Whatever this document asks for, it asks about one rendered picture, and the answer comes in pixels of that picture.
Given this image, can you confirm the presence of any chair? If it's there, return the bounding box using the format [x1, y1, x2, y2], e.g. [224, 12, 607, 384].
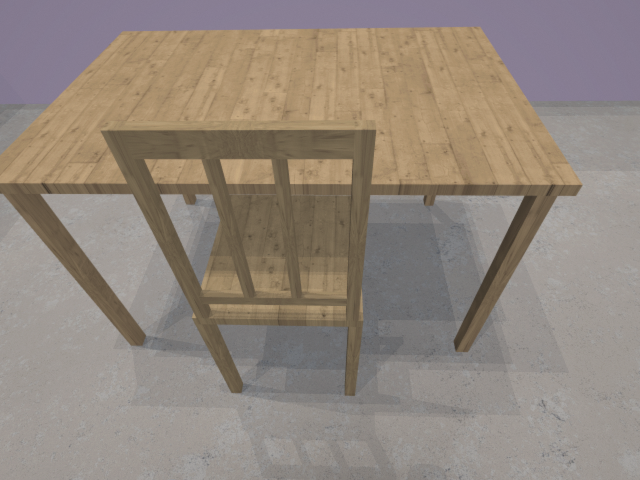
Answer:
[100, 120, 376, 396]

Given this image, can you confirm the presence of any table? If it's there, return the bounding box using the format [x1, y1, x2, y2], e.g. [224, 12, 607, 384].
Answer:
[0, 27, 583, 352]

